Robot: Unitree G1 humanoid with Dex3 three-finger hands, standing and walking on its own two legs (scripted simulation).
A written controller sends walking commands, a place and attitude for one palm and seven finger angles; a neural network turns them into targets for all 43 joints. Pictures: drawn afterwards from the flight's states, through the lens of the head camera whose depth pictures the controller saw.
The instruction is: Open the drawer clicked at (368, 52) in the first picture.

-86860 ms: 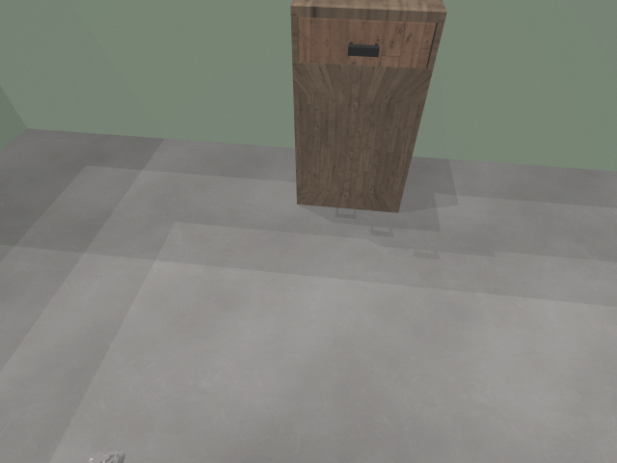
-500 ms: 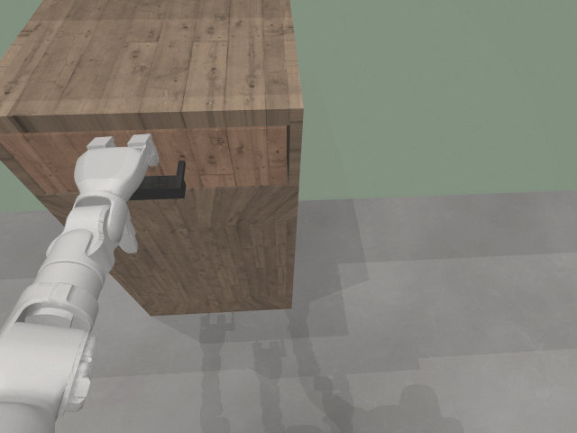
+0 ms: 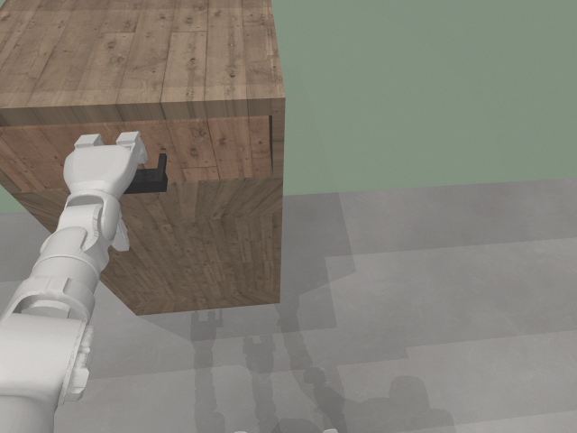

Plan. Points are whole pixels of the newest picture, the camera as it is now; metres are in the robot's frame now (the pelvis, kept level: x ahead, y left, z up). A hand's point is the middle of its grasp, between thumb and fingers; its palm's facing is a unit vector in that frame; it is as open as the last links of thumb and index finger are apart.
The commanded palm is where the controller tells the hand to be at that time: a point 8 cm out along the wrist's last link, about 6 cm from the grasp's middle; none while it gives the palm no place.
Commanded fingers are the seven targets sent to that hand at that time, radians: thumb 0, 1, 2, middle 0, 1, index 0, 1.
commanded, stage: lower the fingers behind the handle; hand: left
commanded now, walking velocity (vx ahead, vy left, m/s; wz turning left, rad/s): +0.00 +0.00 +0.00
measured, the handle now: (134, 170) +0.51 +0.24 +0.03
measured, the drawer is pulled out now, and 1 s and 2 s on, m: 0.00 0.00 0.00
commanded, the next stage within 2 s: lift the fingers back up to retry in 0.58 s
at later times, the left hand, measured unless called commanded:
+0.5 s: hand (117, 194) +0.46 +0.25 +0.03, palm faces -0.02 +0.00 -1.00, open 13.8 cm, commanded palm +0.44 +0.26 +0.06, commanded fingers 0.00 -0.50 0.30 -0.30 -1.20 -0.30 -1.20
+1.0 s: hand (111, 189) +0.46 +0.26 +0.04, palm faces -0.03 -0.02 -1.00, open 13.8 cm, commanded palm +0.44 +0.25 +0.11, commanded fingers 0.00 -0.50 0.30 -0.30 -1.20 -0.30 -1.20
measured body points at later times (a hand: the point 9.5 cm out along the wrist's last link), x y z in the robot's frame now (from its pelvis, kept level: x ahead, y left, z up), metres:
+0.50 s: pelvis -0.02 +0.00 -0.01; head +0.07 +0.01 +0.43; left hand +0.46 +0.25 +0.09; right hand +0.01 -0.27 -0.13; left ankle -0.01 +0.08 -0.70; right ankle -0.01 -0.11 -0.70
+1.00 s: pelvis -0.01 +0.01 +0.00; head +0.07 +0.02 +0.44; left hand +0.46 +0.26 +0.10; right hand +0.01 -0.26 -0.13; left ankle -0.01 +0.08 -0.70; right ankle -0.01 -0.11 -0.70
